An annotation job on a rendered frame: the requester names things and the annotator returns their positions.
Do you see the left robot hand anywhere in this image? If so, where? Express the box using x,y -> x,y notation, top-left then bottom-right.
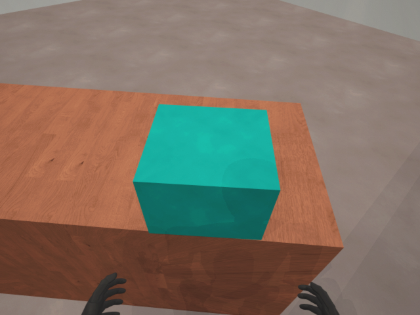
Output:
81,272 -> 127,315

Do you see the pedestal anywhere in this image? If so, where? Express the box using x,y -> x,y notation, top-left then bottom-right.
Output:
0,83 -> 344,315

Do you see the right robot hand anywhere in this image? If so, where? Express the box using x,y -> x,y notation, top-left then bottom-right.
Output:
297,282 -> 340,315

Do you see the carton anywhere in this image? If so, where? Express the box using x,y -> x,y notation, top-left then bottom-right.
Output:
133,104 -> 280,240

